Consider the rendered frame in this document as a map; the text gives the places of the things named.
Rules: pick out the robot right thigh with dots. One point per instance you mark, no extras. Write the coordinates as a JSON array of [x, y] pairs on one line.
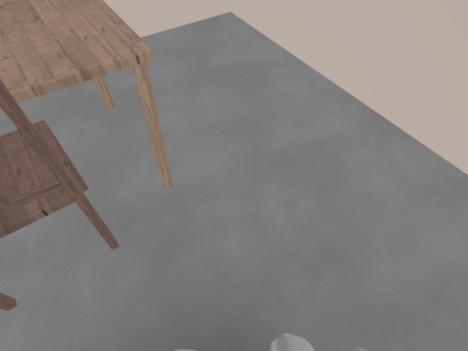
[[290, 343]]

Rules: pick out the chair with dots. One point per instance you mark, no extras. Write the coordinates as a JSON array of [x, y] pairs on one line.
[[37, 178]]

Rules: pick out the table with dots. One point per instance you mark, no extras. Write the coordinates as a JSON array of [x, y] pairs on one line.
[[48, 45]]

